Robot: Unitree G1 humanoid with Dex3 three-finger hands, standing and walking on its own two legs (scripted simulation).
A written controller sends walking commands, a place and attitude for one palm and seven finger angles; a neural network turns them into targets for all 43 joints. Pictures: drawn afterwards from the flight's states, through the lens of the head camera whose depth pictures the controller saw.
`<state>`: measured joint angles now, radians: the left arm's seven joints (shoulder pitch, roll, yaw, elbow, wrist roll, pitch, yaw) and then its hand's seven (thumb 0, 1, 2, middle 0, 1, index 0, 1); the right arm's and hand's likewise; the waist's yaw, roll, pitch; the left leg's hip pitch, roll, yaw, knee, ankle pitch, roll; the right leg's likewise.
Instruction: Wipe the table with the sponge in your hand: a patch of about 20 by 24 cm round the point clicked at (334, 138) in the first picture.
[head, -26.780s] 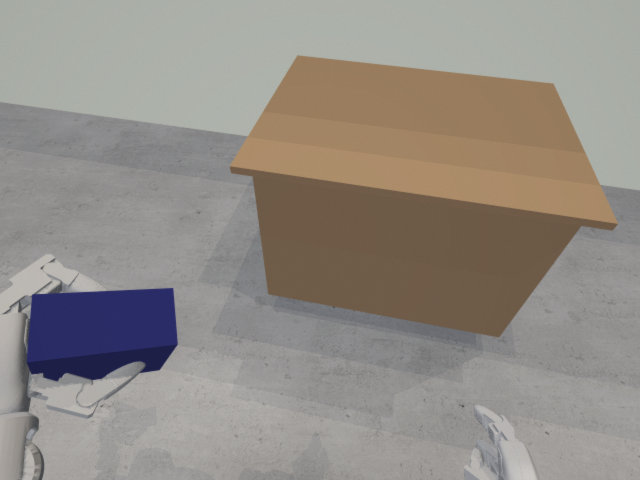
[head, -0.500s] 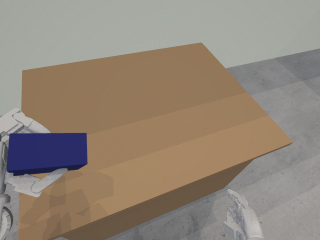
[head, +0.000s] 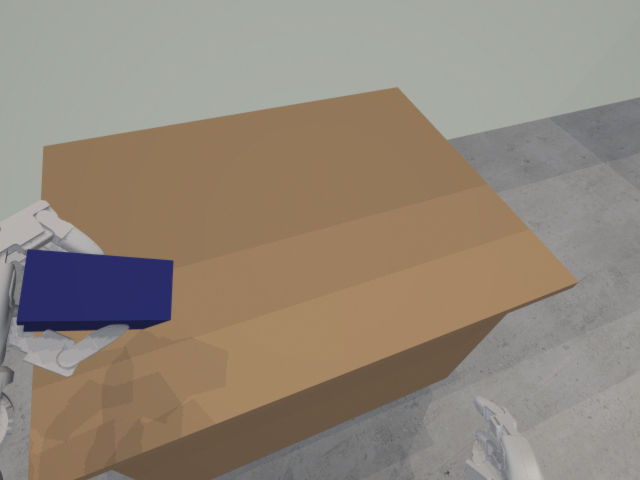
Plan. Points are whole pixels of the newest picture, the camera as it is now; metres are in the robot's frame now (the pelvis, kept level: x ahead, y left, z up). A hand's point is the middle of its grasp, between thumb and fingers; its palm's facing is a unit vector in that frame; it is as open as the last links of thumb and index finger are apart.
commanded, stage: come to a stop and stand still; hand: left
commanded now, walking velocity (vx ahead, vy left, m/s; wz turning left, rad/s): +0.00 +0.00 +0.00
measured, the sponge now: (116, 296) +0.24 +0.23 +0.14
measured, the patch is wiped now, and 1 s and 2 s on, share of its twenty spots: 0.00 0.00 0.00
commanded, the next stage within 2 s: look again from close up in 0.82 s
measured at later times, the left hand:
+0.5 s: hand (61, 300) +0.22 +0.26 +0.16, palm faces +0.40 -0.85 -0.33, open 9.7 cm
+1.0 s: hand (70, 307) +0.22 +0.26 +0.15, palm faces +0.36 -0.86 -0.37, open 9.7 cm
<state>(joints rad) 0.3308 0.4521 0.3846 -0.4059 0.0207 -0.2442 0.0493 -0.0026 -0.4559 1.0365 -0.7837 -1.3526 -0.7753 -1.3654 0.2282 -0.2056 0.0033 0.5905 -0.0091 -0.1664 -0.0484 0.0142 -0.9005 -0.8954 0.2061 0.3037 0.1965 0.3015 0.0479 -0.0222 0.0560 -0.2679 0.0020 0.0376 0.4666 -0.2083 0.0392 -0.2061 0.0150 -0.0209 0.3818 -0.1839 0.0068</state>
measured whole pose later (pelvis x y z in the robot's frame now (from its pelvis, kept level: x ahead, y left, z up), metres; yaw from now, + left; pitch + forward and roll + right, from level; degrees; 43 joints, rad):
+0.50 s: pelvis +0.00 +0.01 +0.00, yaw +0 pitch -1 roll -1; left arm 0.38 0.36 0.36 -0.45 -0.04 -0.27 0.09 0.00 -0.45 1.04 -0.78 -1.36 -0.77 -1.37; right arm 0.19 -0.19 0.02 0.61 0.01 -0.19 -0.02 0.02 -0.90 -0.90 0.21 0.30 0.20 0.30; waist 0.05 -0.05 0.07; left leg -0.23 -0.02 0.05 0.46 -0.21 0.05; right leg -0.19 -0.01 -0.01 0.41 -0.20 0.02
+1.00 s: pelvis +0.00 +0.01 +0.00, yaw +0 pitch +0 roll -1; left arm 0.42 0.36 0.35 -0.45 -0.03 -0.23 0.09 0.00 -0.45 1.04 -0.78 -1.36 -0.77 -1.37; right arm 0.21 -0.19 0.02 0.59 0.00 -0.15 -0.04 0.01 -0.90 -0.90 0.21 0.30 0.20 0.30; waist 0.02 -0.03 0.06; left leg -0.24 -0.02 0.05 0.44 -0.20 0.06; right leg -0.18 0.00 -0.01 0.37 -0.18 0.02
